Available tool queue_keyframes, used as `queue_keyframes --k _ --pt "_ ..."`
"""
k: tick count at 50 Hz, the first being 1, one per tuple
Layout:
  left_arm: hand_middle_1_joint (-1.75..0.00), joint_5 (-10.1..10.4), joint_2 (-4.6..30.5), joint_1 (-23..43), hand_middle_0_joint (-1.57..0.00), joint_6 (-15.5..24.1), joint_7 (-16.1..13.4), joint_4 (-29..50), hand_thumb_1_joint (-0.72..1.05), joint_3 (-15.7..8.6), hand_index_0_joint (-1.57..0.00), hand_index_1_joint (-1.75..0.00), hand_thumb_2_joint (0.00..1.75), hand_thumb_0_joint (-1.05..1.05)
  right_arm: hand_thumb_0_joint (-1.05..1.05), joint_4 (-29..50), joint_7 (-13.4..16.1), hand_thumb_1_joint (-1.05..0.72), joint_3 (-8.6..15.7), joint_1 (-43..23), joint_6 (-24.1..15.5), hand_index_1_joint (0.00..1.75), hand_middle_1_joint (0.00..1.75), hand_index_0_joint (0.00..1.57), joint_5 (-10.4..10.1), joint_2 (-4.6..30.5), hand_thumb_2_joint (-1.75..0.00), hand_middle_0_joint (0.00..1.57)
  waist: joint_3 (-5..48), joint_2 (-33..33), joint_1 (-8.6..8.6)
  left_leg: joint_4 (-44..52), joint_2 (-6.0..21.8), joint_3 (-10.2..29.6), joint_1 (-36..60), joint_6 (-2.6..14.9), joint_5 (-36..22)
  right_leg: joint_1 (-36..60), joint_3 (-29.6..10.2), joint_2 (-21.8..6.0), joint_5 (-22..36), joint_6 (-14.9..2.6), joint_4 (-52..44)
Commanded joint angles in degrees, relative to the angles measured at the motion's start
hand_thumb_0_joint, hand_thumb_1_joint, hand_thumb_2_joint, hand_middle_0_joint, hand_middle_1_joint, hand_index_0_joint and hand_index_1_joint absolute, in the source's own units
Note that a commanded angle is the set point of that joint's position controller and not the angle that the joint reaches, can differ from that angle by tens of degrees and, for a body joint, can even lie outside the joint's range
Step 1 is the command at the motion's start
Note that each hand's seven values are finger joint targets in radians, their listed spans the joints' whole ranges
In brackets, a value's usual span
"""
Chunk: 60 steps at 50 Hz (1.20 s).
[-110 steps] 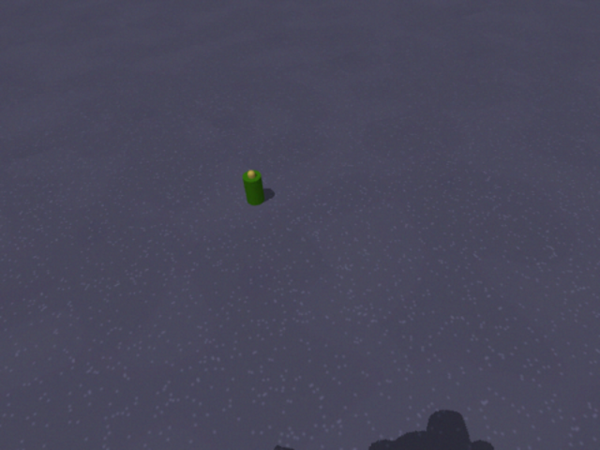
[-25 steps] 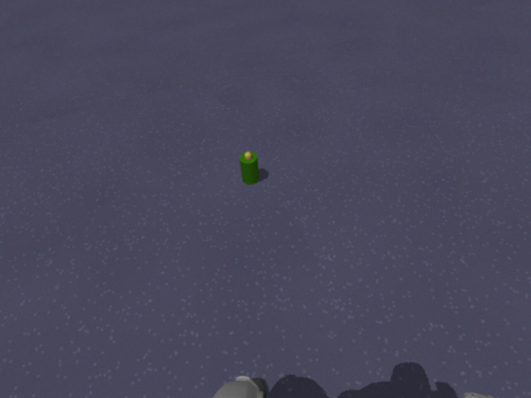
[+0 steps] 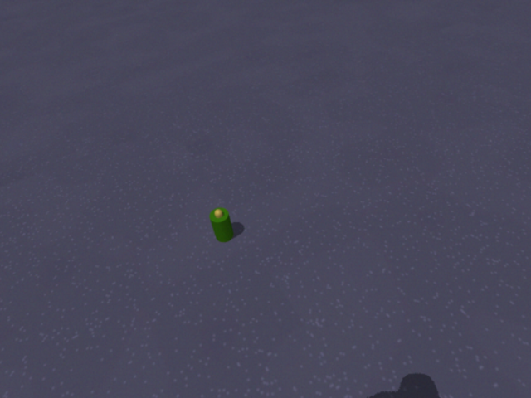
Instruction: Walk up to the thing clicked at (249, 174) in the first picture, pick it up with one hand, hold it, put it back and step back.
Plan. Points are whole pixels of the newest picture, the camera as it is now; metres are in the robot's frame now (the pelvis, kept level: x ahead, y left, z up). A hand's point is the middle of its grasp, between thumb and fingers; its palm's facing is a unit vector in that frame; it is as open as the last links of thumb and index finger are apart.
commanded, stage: walk up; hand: left
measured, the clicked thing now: (221, 223) +0.99 +0.28 -0.67
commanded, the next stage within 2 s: none
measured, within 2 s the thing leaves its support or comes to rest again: neither
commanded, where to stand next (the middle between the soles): +0.64 +0.07 m, yaw +0 degrees
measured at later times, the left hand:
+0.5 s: hand (115, 383) +0.21 +0.31 -0.15, palm faces +0.02 -0.93 -0.37, open 7.4 cm
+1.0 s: hand (146, 271) +0.41 +0.29 -0.11, palm faces +0.02 -0.91 -0.42, open 7.4 cm
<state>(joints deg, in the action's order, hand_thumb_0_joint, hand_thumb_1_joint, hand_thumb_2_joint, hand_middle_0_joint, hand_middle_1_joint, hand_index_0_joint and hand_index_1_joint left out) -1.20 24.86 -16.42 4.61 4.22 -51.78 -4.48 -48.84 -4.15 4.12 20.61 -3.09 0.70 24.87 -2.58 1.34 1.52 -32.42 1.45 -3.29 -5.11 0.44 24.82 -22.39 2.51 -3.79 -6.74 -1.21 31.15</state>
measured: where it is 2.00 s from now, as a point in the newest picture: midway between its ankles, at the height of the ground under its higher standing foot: (272, 309)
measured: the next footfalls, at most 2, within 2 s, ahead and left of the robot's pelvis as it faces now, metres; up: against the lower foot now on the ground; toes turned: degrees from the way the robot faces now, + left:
left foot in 0.42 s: +0.32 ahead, +0.15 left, +0.00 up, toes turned +7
right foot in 0.82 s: +0.46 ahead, -0.11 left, +0.00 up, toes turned -3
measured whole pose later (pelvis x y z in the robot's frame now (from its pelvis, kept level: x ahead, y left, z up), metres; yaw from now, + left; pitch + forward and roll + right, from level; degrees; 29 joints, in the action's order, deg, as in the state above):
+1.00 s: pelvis +0.37 +0.01 +0.01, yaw +2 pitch -3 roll +0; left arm -0.3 22.3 -18.7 5.9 2.3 -48.9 -2.0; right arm -49.9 -3.7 3.2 16.6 -1.3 0.6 25.1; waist -4.6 4.6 -1.3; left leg -57.5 3.0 -0.2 -26.2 1.7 22.3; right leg -15.6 4.1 -2.3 -13.3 -1.3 31.9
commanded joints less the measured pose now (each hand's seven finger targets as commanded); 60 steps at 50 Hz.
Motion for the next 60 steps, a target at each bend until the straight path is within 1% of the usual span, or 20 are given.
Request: queue_keyframes --k 1,3,7,13,17,20,21,22,23,25,28,32,39,40,42,43,48,55,59,60 --pt "-0.3 0.5 20.14 -12.58 -0.2 2.47 -2.35 1.96 0.9 -5.23 -0.2 -0.3 0.9 0.0 0.0 7.15 1.47 -0.9 1.61 -2.93 -1.39 0.3 0.3 0.2 -0.57 9.81 -0.9 0.2 6.97 -15.43 -8.04 -32.49 -3.47 2.43 -34.21 2.44 6.61 31.55 -39.88 -22.07 -20.86 -13.79 -16.97" --pt "-0.3 1.55 17.31 -7.42 -0.2 2.21 -2.71 4.05 0.9 -4.27 -0.2 -0.3 0.9 0.0 0.0 4.86 2.05 -0.9 1.96 -3.77 -1.16 0.3 0.3 0.2 -1.16 11.61 -0.9 0.2 2.55 -6.59 -6.32 -36.45 0.06 10.23 -33.49 2.02 1.07 23.76 -30.39 -19.44 -13.44 -14.2 -16.37" --pt "-0.3 1.23 13.81 -2.18 -0.2 2.12 -2.78 5.82 0.9 -2.77 -0.2 -0.3 0.9 0.0 0.0 1.54 0.88 -0.9 2.0 -0.02 -0.39 0.3 0.3 0.2 -0.54 10.31 -0.9 0.2 -0.32 -10.76 -2.4 -25.41 1.8 7.52 -26.02 0.43 -5.98 12.91 -12.31 -11.37 -7.99 -10.99 -17.75" --pt "-0.3 0.68 15.09 -2.6 -0.2 2.32 -2.38 7.29 0.9 -3.48 -0.2 -0.3 0.9 0.0 0.0 3.69 -0.68 -0.9 2.42 -6.94 -0.32 0.3 0.3 0.2 0.62 9.01 -0.9 0.2 -2.11 -8.46 -4.2 -8.63 4.22 3.19 -23.59 -0.78 -12.09 10.82 -7.98 -12.05 -15.26 -11.4 -18.89" --pt "-0.3 0.9 15.33 -3.28 -0.2 1.95 -2.24 7.12 0.9 -3.14 -0.2 -0.3 0.9 0.0 0.0 4.5 -0.98 -0.9 2.62 -9.62 -1.11 0.3 0.3 0.2 0.47 8.27 -0.9 0.2 -1.53 -7.87 -4.34 -2.01 2.74 0.38 -17.79 0.59 -14.81 11.18 -6.14 -11.55 -8.37 -9.98 -14.54" --pt "-0.3 0.88 14.04 -2.31 -0.2 1.46 -2.52 7.49 0.9 -1.98 -0.2 -0.3 0.9 0.0 0.0 2.34 -0.28 -0.9 3.65 -2.71 -1.67 0.3 0.3 0.2 0.68 9.89 -0.9 0.2 1.28 -2.58 0.77 1.57 0.14 -1.17 -2.39 2.12 -13.56 4.78 -2.19 -8.96 -0.07 -7.38 -1.84" --pt "-0.3 0.96 11.31 -4.3 -0.2 1.29 -2.64 7.53 0.9 -0.84 -0.2 -0.3 0.9 0.0 0.0 0.77 0.37 -0.9 4.61 2.88 -2.05 0.3 0.3 0.2 1.14 12.67 -0.9 0.2 4.81 4.89 3.14 4.53 1.68 3.34 5.95 4.46 -6.63 0.31 1.31 -4.76 3.48 -5.63 12.78" --pt "-0.3 1.77 6.88 -5.38 -0.2 1.11 -2.57 8.88 0.9 0.22 -0.2 -0.3 0.9 0.0 0.0 1.57 1.02 -0.9 6.17 7.36 -2.32 0.3 0.3 0.2 1.83 18.35 -0.9 0.2 7.49 18.52 4.54 11.78 16.84 28.84 13.32 9.9 0.71 -12.39 3.14 2.64 -11.83 -1.66 31.13" --pt "-0.3 1.71 11.41 -5.33 -0.2 0.66 -3.41 7.62 0.9 -1.01 -0.2 -0.3 0.9 0.0 0.0 2.81 1.2 -0.9 6.55 6.11 -2.28 0.3 0.3 0.2 -0.19 20.0 -0.9 0.2 7.52 12.46 4.16 17.78 23.78 41.91 11.23 16.12 3.21 -16.09 -2.28 4.38 -25.03 -2.06 36.3" --pt "-0.3 1.83 12.94 -4.06 -0.2 0.46 -3.38 6.36 0.9 -0.63 -0.2 -0.3 0.9 0.0 0.0 3.91 1.8 -0.9 4.91 0.42 -2.03 0.3 0.3 0.2 -1.18 16.05 -0.9 0.2 0.53 4.05 1.13 16.95 18.98 28.02 0.53 13.79 -3.02 -14.5 -7.72 0.57 -18.3 -2.23 37.28" --pt "-0.3 1.73 11.98 -8.18 -0.2 0.12 -2.4 3.09 0.9 -0.93 -0.2 -0.3 0.9 0.0 0.0 4.59 1.95 -0.9 3.38 -3.74 -2.4 0.3 0.3 0.2 -0.89 13.28 -0.9 0.2 -0.34 8.77 -1.7 16.3 14.27 14.39 -6.36 11.77 -12.39 -7.84 -4.85 -2.4 -13.89 -0.87 28.43" --pt "-0.3 0.83 10.19 -2.75 -0.2 0.16 -1.4 5.3 0.9 -0.81 -0.2 -0.3 0.9 0.0 0.0 5.36 1.85 -0.9 3.66 -1.11 -2.5 0.3 0.3 0.2 -0.27 14.2 -0.9 0.2 0.23 8.7 0.59 15.27 14.96 11.85 -3.29 14.7 -18.91 -7.72 -1.65 -2.82 -13.94 0.78 15.43" --pt "-0.3 0.59 10.26 -7.51 -0.2 1.13 -1.56 2.41 0.9 -2.17 -0.2 -0.3 0.9 0.0 0.0 7.95 1.33 -0.9 2.62 -6.64 -1.14 0.3 0.3 0.2 -0.72 12.39 -0.9 0.2 2.11 3.25 -4.74 3.56 9.48 4.94 -16.0 9.12 -6.11 14.36 3.02 2.49 -1.47 -0.29 0.7" --pt "-0.3 0.41 12.41 -11.43 -0.2 1.54 -2.14 1.38 0.9 -3.28 -0.2 -0.3 0.9 0.0 0.0 8.09 1.4 -0.9 1.77 -5.16 -0.93 0.3 0.3 0.2 -0.53 9.89 -0.9 0.2 4.14 -3.13 -6.7 -5.81 7.5 3.78 -20.75 7.42 -4.68 22.93 0.17 2.29 -6.16 -1.03 -1.42" --pt "-0.3 0.5 20.98 -14.57 -0.2 2.5 -3.22 3.13 0.9 -4.9 -0.2 -0.3 0.9 0.0 0.0 8.45 1.69 -0.9 0.65 -2.44 -0.47 0.3 0.3 0.2 -0.58 7.59 -0.9 0.2 3.83 -16.23 -7.29 -32.34 -3.27 1.16 -35.91 2.18 6.29 26.09 -41.29 -21.53 -27.35 -10.96 -19.88" --pt "-0.3 1.12 20.35 -10.12 -0.2 2.14 -3.11 4.32 0.9 -4.28 -0.2 -0.3 0.9 0.0 0.0 7.39 2.29 -0.9 2.1 -4.95 0.08 0.3 0.3 0.2 0.06 12.25 -0.9 0.2 -0.1 -8.73 -5.82 -34.43 1.48 6.31 -35.52 1.78 6.89 19.06 -42.74 -23.76 -29.83 -15.54 -18.96" --pt "-0.3 1.06 15.06 -3.94 -0.2 2.18 -3.31 5.81 0.9 -2.86 -0.2 -0.3 0.9 0.0 0.0 2.35 0.92 -0.9 2.32 0.27 0.4 0.3 0.3 0.2 -0.38 10.64 -0.9 0.2 -1.32 -10.82 -2.23 -24.11 3.91 5.27 -26.67 0.71 -4.47 10.42 -14.83 -11.37 -12.32 -10.99 -16.17" --pt "-0.3 0.61 16.54 -3.4 -0.2 1.83 -2.95 7.77 0.9 -3.03 -0.2 -0.3 0.9 0.0 0.0 4.47 -0.61 -0.9 3.1 -6.06 -0.11 0.3 0.3 0.2 0.62 9.69 -0.9 0.2 -1.05 -10.38 -3.18 -6.86 3.51 1.85 -18.03 -0.08 -9.4 4.77 -11.08 -11.66 -20.51 -10.94 -14.48" --pt "-0.3 0.29 13.36 -1.11 -0.2 0.85 -2.96 8.06 0.9 -1.44 -0.2 -0.3 0.9 0.0 0.0 0.97 0.41 -0.9 4.35 3.66 -1.1 0.3 0.3 0.2 0.86 11.23 -0.9 0.2 1.94 -2.32 3.15 -0.04 -0.22 -0.98 1.61 1.21 -7.45 -5.68 -5.75 -7.34 -19.77 -7.06 1.38" --pt "-0.3 0.35 9.41 -3.2 -0.2 0.71 -2.87 8.26 0.9 -0.18 -0.2 -0.3 0.9 0.0 0.0 -0.03 1.2 -0.9 5.32 8.41 -1.59 0.3 0.3 0.2 1.14 14.83 -0.9 0.2 3.98 10.6 5.09 8.68 6.37 11.17 6.73 3.83 4.75 -10.35 -1.06 -2.86 -14.32 -4.48 19.92"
